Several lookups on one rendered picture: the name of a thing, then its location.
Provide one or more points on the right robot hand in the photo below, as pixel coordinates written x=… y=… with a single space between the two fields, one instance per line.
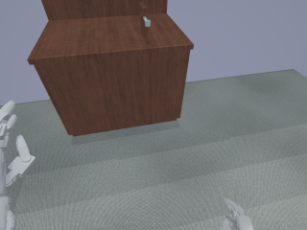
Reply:
x=240 y=220

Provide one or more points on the left robot hand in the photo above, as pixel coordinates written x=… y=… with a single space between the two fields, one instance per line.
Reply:
x=22 y=163

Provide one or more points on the robot left forearm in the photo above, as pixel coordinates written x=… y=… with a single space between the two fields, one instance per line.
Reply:
x=7 y=218

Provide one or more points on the counter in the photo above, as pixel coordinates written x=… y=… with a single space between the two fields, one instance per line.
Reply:
x=104 y=70

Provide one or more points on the tap lever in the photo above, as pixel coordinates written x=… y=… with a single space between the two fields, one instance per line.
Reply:
x=147 y=22

